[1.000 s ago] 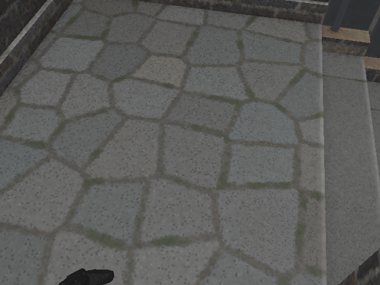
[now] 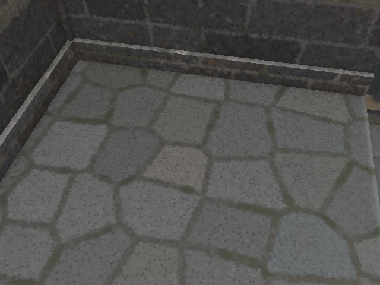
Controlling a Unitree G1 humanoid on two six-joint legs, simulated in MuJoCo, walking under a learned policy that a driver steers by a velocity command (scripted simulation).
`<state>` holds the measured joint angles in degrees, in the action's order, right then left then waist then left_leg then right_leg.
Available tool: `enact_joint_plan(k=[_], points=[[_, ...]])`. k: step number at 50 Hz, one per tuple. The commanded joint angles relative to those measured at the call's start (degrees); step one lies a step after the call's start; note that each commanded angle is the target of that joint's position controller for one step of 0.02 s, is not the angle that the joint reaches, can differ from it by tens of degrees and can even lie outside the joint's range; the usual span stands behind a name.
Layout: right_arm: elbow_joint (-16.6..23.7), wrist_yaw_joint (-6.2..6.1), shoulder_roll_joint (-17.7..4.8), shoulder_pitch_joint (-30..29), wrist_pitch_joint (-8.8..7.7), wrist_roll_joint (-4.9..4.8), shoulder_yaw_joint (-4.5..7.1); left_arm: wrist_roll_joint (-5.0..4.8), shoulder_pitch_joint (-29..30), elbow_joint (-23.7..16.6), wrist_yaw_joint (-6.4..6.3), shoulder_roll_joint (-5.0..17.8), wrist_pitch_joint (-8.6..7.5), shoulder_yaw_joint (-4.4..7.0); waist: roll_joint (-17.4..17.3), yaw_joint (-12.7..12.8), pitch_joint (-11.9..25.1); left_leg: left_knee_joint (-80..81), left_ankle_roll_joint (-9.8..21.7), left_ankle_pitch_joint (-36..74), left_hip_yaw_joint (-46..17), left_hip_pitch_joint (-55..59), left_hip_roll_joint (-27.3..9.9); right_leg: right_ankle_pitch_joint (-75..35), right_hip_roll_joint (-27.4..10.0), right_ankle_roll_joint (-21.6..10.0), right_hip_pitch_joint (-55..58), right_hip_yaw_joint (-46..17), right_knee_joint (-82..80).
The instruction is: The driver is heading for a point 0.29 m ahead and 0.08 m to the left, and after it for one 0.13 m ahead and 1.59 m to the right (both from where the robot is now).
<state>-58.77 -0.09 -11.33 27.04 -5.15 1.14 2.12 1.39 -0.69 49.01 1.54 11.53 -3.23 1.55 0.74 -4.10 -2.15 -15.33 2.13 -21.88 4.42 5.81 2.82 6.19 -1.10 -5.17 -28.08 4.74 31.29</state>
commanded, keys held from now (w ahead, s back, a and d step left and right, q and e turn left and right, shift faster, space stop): w+q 0.12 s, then w+e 0.88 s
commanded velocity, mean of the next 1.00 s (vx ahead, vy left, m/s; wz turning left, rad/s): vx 0.50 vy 0.00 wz -0.31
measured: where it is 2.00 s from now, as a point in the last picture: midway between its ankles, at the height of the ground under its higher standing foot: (269, 179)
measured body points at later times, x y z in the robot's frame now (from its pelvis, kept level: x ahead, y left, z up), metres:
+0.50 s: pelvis +0.26 +0.00 +0.01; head +0.30 +0.00 +0.45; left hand +0.18 +0.23 -0.14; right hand +0.46 -0.23 -0.10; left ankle +0.41 +0.10 -0.71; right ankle +0.13 -0.08 -0.73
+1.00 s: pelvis +0.50 -0.03 +0.01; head +0.53 -0.04 +0.46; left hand +0.76 +0.11 -0.10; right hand +0.37 -0.25 -0.13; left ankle +0.42 +0.09 -0.73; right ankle +0.60 -0.18 -0.69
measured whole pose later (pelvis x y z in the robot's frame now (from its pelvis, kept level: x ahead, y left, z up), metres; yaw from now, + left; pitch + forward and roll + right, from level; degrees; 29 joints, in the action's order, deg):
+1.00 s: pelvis +0.50 -0.03 +0.01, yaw -22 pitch +1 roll +1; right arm -55.6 -1.1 -11.5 24.4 -5.5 1.3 2.6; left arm 2.2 -1.9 46.9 4.3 12.5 0.2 2.9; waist 1.7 -2.9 -3.0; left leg -14.1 0.2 -18.4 17.1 4.0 -0.4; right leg 3.9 -3.8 -4.9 -34.5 4.8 40.5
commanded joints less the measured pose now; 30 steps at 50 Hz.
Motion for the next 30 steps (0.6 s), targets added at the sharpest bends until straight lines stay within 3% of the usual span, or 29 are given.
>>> enact_joint_plan(k=[1, 2, 3, 4, 5, 6, 7, 8, 9, 10, 11, 13, 15, 18, 22, 24, 26, 27, 28, 29, 30], points=[[2.20, -0.52, -7.45, -1.13, -0.08, -0.13, 0.97, 1.48, -19.98, 3.16, -1.45, 9.21, -1.89, 3.25, -1.80, 11.14, 8.24, -24.97, 5.49, 44.80, -3.30, -12.06, -11.10, 2.71, -1.89, -3.85, 26.60, -4.97, -4.94], [4.18, 0.04, -1.60, 4.13, -0.28, -1.95, -0.51, 3.11, -27.46, 4.11, -2.07, 15.81, -2.37, 4.67, 9.48, 10.52, 17.34, -46.82, 3.36, 15.54, 0.84, -30.36, -3.91, 11.45, -20.08, -9.45, 43.75, -29.63, -8.15], [2.56, -0.51, -5.46, 4.89, 0.41, -0.71, 0.92, 1.35, -25.11, 3.67, -1.67, 15.02, -1.15, 4.82, 9.84, 9.75, 18.99, -57.41, 4.27, -7.82, -4.22, -38.84, 0.11, 12.55, -24.26, -11.06, 43.74, -41.76, -14.62], [3.53, -0.46, -8.22, -0.04, 0.78, -0.14, 1.82, 0.18, -18.57, 2.42, -1.66, 11.81, -0.60, 3.96, 5.30, 7.85, 10.93, -59.09, 4.99, -3.49, -7.21, -41.62, -3.83, 16.12, -21.09, -8.87, 36.03, -32.81, -15.31], [4.08, 0.01, -6.97, -3.64, 0.64, -0.54, 1.76, -0.18, -14.28, 1.43, -1.48, 8.44, -0.77, 3.16, 3.98, 7.17, 4.81, -56.63, 4.37, 0.63, -7.13, -41.66, -5.82, 15.72, -18.51, -7.68, 27.95, -25.64, -18.88], [4.05, 0.20, -5.83, -4.39, 0.97, -0.76, 1.79, -0.25, -12.60, 1.75, -1.54, 6.44, -0.97, 2.55, 3.65, 5.53, 1.38, -53.71, 4.20, 3.25, -6.88, -40.62, -7.19, 12.92, -16.17, -5.66, 23.60, -20.56, -21.18], [4.00, 0.52, -5.05, -4.77, 1.50, 0.13, 1.76, -0.53, -12.99, 2.58, -1.93, 4.64, -1.35, 1.92, 4.19, 4.61, -0.20, -51.01, 3.34, 4.72, -6.68, -38.91, -7.63, 8.71, -13.45, -4.59, 20.18, -16.54, -22.39], [3.47, 0.94, -3.76, -4.44, 2.10, 0.90, 1.56, -0.34, -14.37, 3.50, -2.16, 4.29, -1.81, 1.93, 4.47, 4.10, -0.06, -49.26, 2.63, 5.41, -6.34, -37.05, -7.76, 5.55, -12.12, -4.53, 18.99, -14.03, -22.88], [4.07, 1.33, -3.14, -5.49, 2.21, 0.94, 1.52, -0.93, -15.56, 4.04, -2.16, 3.89, -2.32, 1.73, 3.51, 3.73, 0.23, -47.72, 1.91, 6.09, -5.07, -37.37, -7.78, 5.54, -11.58, -5.02, 19.16, -14.25, -23.38], [4.28, 1.58, -2.89, -6.57, 2.36, 1.04, 1.61, -1.24, -16.96, 4.89, -2.01, 4.89, -2.58, 2.05, 3.18, 3.23, -0.39, -46.52, 1.41, 7.28, -4.32, -38.29, -8.48, 4.32, -11.29, -5.83, 19.25, -14.06, -24.23], [5.51, 1.97, -3.02, -8.28, 2.23, 1.68, 1.33, -1.28, -18.56, 6.42, -1.99, 4.54, -3.12, 1.80, 2.62, 3.10, -1.51, -45.01, 0.83, 9.79, -4.02, -39.74, -8.86, 2.40, -11.42, -6.28, 19.31, -13.99, -24.98], [6.86, 2.10, -3.16, -12.44, 2.44, 1.68, 1.21, -0.83, -20.44, 7.85, -1.92, 6.29, -3.33, 2.19, 2.85, 3.03, -2.66, -39.97, -0.49, 13.74, -3.07, -42.47, -9.54, -4.76, -10.07, -7.21, 20.17, -11.96, -25.38], [8.79, 1.91, -3.42, -17.18, 2.40, 1.11, 0.91, -0.78, -21.63, 8.60, -1.72, 5.70, -3.22, 2.03, 2.30, 3.67, -3.00, -33.88, -1.71, 17.01, -1.95, -42.34, -8.71, -11.36, -8.45, -7.31, 20.23, -10.28, -24.41], [11.31, 1.47, -3.23, -24.76, 2.33, 0.39, 0.59, -1.57, -24.75, 9.14, -1.98, 5.90, -3.22, 1.73, 1.47, 5.94, -2.89, -25.45, -2.85, 21.67, -0.72, -40.25, -6.70, -14.34, -7.93, -7.20, 21.66, -11.07, -23.22], [13.82, 0.86, -5.22, -29.47, 1.82, -0.13, 0.63, -0.88, -27.24, 9.67, -2.31, 7.85, -2.59, 2.33, 3.20, 7.14, -2.20, -20.75, -2.08, 19.61, -2.57, -40.80, -6.11, -19.07, -9.59, -7.68, 28.62, -14.40, -18.55], [14.32, 0.68, -6.63, -28.57, 1.22, -0.33, 0.93, -0.56, -26.36, 9.35, -2.56, 8.31, -2.27, 2.70, 3.73, 6.00, -1.60, -18.28, -1.12, 15.93, -3.38, -37.45, -5.58, -20.71, -10.15, -6.80, 29.64, -15.90, -15.54], [11.58, 0.29, -7.47, -18.69, 0.67, 0.05, 1.66, -0.82, -22.49, 8.05, -2.72, 8.46, -2.28, 2.97, 2.05, 1.00, 2.47, -11.70, 0.22, 14.80, -2.15, -21.17, -2.77, -26.77, -7.63, -4.39, 24.99, -14.24, -6.14], [9.36, -0.46, -9.95, -9.70, -0.22, 0.84, 2.61, -0.93, -22.53, 7.57, -2.52, 7.16, -2.41, 2.51, -2.11, -2.12, 8.39, -10.53, 1.92, 14.91, -5.63, -8.37, -6.16, -22.29, -4.36, -3.13, 20.00, -12.14, 5.44], [9.21, -1.16, -14.88, -0.52, -0.71, 1.92, 3.67, -0.91, -23.66, 5.47, -2.42, 5.22, -2.15, 2.23, -8.35, -4.51, 16.98, -8.58, 3.61, 6.29, -20.40, 2.80, -20.72, -2.62, 0.77, -2.22, 12.55, -8.06, 22.70], [10.13, -0.80, -18.94, -4.02, 0.00, 2.01, 4.43, -2.91, -31.46, 4.55, -2.40, 0.72, -1.74, 1.90, -21.50, 0.94, 19.54, 1.31, 9.65, 2.38, -45.58, 10.02, -31.06, 26.51, 8.19, -1.16, -4.67, -6.28, 35.90], [11.65, -0.73, -12.41, -10.40, 0.85, 0.97, 3.27, -1.11, -29.41, 6.21, -2.68, 5.74, -0.59, 2.82, -9.09, 3.11, 12.26, 2.07, 8.79, -5.99, -41.89, 1.84, -28.30, 21.82, 2.65, -1.86, -7.35, -9.33, 40.65]])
